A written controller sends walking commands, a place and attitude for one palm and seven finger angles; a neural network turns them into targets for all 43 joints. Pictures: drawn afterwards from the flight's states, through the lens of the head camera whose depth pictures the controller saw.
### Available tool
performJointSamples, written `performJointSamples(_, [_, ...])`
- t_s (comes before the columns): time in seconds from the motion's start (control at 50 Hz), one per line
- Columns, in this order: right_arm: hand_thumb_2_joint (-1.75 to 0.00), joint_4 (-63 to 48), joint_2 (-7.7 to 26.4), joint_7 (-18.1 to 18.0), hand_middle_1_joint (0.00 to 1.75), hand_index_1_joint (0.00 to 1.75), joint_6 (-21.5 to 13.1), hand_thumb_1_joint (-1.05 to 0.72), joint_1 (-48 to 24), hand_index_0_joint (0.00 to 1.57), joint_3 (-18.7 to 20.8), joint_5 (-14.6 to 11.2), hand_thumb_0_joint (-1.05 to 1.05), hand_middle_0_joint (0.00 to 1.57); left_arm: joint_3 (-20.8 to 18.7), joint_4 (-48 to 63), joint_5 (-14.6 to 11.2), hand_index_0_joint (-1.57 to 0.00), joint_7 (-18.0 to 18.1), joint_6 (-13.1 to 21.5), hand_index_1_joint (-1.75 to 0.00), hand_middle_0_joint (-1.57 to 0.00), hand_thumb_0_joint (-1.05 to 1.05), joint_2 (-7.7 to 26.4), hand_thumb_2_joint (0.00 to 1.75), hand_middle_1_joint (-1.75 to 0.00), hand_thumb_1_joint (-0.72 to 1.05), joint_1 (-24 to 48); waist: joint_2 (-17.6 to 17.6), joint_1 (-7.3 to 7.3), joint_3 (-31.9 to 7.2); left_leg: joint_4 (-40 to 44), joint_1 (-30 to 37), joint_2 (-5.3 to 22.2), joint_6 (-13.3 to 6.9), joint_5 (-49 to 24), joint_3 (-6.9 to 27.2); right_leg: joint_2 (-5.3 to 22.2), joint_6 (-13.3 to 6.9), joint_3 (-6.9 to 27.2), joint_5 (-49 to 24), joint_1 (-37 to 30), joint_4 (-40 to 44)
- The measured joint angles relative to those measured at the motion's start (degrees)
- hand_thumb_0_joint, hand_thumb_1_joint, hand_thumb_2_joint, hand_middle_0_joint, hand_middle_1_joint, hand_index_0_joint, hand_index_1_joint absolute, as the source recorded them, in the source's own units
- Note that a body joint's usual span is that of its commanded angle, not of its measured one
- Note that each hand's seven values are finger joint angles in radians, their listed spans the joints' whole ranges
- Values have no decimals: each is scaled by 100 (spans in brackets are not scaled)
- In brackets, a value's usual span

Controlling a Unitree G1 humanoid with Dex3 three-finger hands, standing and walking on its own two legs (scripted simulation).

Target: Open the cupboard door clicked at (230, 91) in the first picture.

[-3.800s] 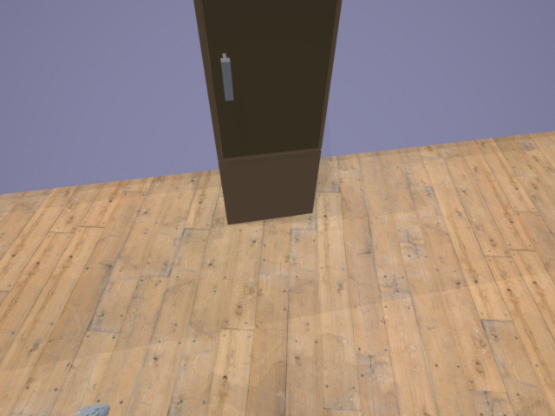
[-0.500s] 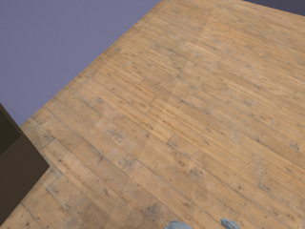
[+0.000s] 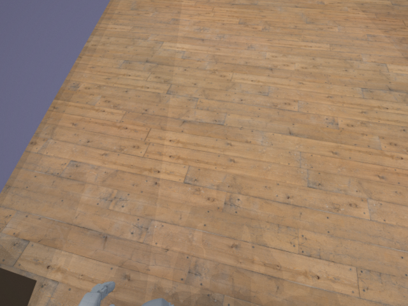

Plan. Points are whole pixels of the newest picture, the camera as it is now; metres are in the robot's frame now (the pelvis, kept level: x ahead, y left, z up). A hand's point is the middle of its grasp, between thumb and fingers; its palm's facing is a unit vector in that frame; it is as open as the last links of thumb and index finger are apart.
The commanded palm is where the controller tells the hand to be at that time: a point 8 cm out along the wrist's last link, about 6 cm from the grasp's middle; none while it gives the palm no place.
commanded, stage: walk to a spot facing it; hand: left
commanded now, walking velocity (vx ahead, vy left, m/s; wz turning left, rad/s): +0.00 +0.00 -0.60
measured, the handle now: out of the picture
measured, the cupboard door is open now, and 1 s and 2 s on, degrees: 0 0 0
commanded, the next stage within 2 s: turn to face it in 0.94 s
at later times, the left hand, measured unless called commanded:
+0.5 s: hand out of the picture +0.13 +0.22 -0.16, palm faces -0.24 -0.95 -0.17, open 7.4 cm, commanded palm none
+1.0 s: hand (194, 251) +0.26 +0.04 -0.14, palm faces -0.55 -0.81 -0.21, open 7.4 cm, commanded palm none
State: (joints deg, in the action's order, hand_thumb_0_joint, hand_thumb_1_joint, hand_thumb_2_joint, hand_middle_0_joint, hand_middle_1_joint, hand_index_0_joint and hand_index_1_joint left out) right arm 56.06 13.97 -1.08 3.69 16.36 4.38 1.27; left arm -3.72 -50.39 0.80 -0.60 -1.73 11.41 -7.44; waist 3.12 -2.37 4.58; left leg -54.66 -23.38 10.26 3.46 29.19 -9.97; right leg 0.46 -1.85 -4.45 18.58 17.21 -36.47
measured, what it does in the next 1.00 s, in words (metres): steps on the spot, turning right: left foot, then right foot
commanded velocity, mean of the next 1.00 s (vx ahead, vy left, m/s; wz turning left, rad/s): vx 0.18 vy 0.00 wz -0.54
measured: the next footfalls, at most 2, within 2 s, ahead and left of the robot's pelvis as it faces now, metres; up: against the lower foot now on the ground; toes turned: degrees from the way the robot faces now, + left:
left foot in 0.34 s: +0.06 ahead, +0.13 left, +0.00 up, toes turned -8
right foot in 0.82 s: +0.04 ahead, -0.17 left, +0.00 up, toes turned -38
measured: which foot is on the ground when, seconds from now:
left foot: up 0.00-0.32, down 0.34-0.82, up 0.84-1.00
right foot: down 0.00-0.36, up 0.38-0.80, down 0.82-1.00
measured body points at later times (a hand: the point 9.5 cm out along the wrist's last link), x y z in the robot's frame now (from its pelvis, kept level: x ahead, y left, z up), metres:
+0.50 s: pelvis +0.00 +0.04 +0.02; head +0.03 +0.06 +0.47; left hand +0.14 +0.27 -0.14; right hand +0.01 -0.23 -0.10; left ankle +0.02 +0.13 -0.72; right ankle -0.05 -0.09 -0.64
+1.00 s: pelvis +0.07 -0.06 +0.01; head +0.09 -0.08 +0.46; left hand +0.29 +0.08 -0.13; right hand -0.07 -0.28 -0.14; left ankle +0.15 +0.06 -0.65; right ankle +0.01 -0.15 -0.72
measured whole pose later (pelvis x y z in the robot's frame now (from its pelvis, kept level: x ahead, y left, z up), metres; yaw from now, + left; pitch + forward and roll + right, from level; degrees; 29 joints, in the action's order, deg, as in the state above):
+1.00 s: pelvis +0.07 -0.06 +0.01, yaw -34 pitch +0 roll -1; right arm 57.4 13.3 -0.1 1.1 16.6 3.5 1.9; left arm -2.9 -54.4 1.0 -0.9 1.7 10.7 -10.5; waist 1.8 -2.3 2.8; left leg -62.2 -28.4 9.7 4.4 21.7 -5.4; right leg -0.1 -1.5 -4.4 15.8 12.9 -29.2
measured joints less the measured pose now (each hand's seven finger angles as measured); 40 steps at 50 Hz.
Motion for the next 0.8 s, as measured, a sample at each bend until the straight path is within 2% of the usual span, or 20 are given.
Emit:
performJointSamples(0.04, [-90,4,20,-12,30,30,62,-91,-82,19,-2,9,0,20,8,10,-5,-20,47,-17,-30,-20,0,-26,90,-30,91,-16,-12,26,-22,-579,-282,-160,58,-199,373,-76,-18,143,-38,-56,184])
performJointSamples(0.08, [-90,-60,6,-10,30,30,38,-91,-171,19,-19,22,0,20,25,-10,-5,-20,62,-32,-30,-20,0,-18,90,-30,91,-36,-56,20,-43,-684,-415,-241,127,-459,545,-137,-9,278,-207,-116,407])
performJointSamples(0.14, [-90,-186,-41,-10,30,30,-15,-91,-309,19,-51,15,0,20,47,-38,-1,-20,50,-40,-30,-20,0,9,90,-30,91,-61,-143,32,-66,-423,-428,-332,188,-615,658,-203,-44,464,-372,-151,613])
performJointSamples(0.22, [-90,-333,-99,-12,30,30,-54,-91,-535,19,-95,-8,0,20,50,-40,15,-20,20,-57,-30,-21,0,44,90,-30,91,-115,-246,132,-82,216,-225,-487,181,-587,734,-304,-17,730,-492,-89,689])
performJointSamples(0.32, [-90,-509,-170,-35,30,30,-156,-91,-718,20,-166,-45,0,20,1,-61,16,-20,5,-128,-30,-21,0,134,90,-30,91,-212,-394,258,-137,1484,367,-735,73,-705,713,-431,117,1028,-515,79,560])
performJointSamples(0.34, [-90,-553,-178,-42,30,30,-204,-91,-706,20,-190,-49,0,20,-15,-64,1,-20,3,-155,-30,-21,0,159,90,-30,91,-250,-419,265,-174,1951,576,-761,1,-928,682,-468,161,1080,-477,147,457])
performJointSamples(0.36, [-90,-568,-226,-53,30,30,-254,-91,-705,20,-215,-34,0,20,-43,-71,-20,-20,-4,-193,-30,-21,0,215,90,-30,91,-274,-533,271,-184,2097,638,-811,-193,-1147,599,-456,162,1163,-340,237,269])
performJointSamples(0.38, [-90,-596,-260,-45,30,30,-276,-91,-690,20,-250,-15,0,20,-78,-87,-23,-20,-15,-230,-30,-21,0,255,90,-30,91,-300,-610,297,-190,2082,655,-811,-335,-1190,499,-450,187,1156,90,391,-129])
performJointSamples(0.42, [-90,-620,-300,-39,30,30,-305,-91,-634,20,-305,18,0,20,-130,-150,24,-20,-62,-282,-30,-20,0,298,90,-30,91,-360,-620,298,-202,2141,751,-718,-460,-1164,356,-432,287,930,610,753,-1233])
performJointSamples(0.46, [-90,-594,-335,-43,30,30,-326,-91,-538,20,-339,42,0,20,-179,-193,56,-20,-144,-293,-30,-20,0,336,90,-30,91,-435,-601,307,-219,2374,934,-628,-472,-1210,234,-316,362,685,593,1011,-2133])
performJointSamples(0.52, [-90,-501,-363,-40,30,30,-380,-91,-369,20,-334,50,0,20,-215,-240,77,-20,-238,-279,-30,-20,1,348,90,-30,91,-557,-538,320,-256,2749,1212,-502,-447,-1325,24,-51,446,405,314,1142,-2606])
performJointSamples(0.58, [-90,-393,-373,-30,30,30,-463,-90,-162,20,-299,52,0,20,-219,-294,84,-19,-287,-281,-30,-20,1,317,90,-30,91,-595,-460,279,-267,2988,1414,-393,-421,-1365,-182,186,496,253,168,1127,-2412])
performJointSamples(0.68, [-90,-141,-341,6,30,30,-507,-90,183,20,-213,75,0,20,-189,-350,89,-19,-322,-273,-30,-20,1,221,90,-30,91,-430,-366,129,-203,3090,1657,-217,-291,-1251,-554,434,496,83,138,995,-1488])
performJointSamples(0.74, [-90,30,-272,38,30,30,-484,-90,375,20,-151,95,0,20,-149,-325,90,-19,-326,-218,-30,-20,1,153,90,-30,91,-234,-290,7,-141,2944,1749,-73,-156,-1060,-771,434,426,-62,228,815,-818])
performJointSamples(0.8, [-90,163,-170,61,30,30,-450,-90,591,20,-95,96,0,20,-106,-252,89,-19,-320,-86,-30,-20,1,94,90,-30,91,-31,-179,-91,-98,2533,1780,143,37,-721,-943,287,266,-274,131,444,-33])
